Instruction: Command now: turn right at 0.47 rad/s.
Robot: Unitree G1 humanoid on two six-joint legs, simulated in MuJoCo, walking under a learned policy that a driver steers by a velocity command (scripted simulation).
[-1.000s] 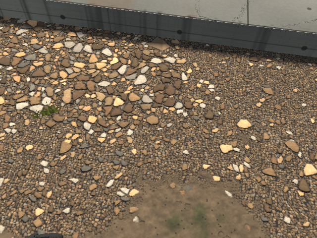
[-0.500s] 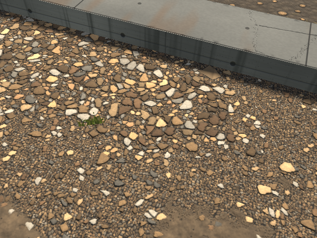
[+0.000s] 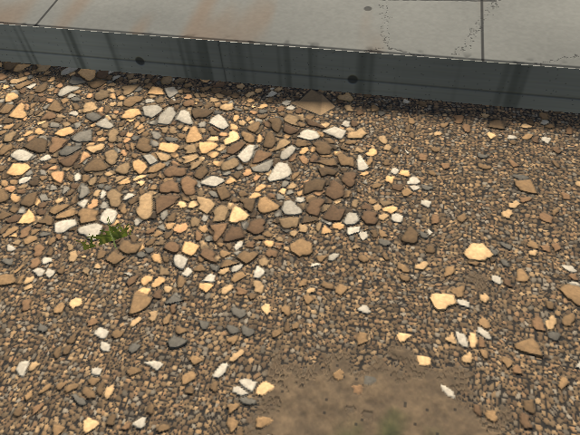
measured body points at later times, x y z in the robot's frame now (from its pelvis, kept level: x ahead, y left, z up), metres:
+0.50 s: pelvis +0.02 +0.03 +0.01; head +0.05 +0.03 +0.46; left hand +0.25 +0.26 -0.09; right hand +0.08 -0.29 -0.08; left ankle +0.07 +0.14 -0.73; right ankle +0.01 -0.09 -0.72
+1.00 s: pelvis +0.08 -0.04 +0.02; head +0.08 -0.06 +0.47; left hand +0.28 +0.17 -0.08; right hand +0.03 -0.32 -0.11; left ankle +0.10 +0.11 -0.66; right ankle +0.00 -0.11 -0.72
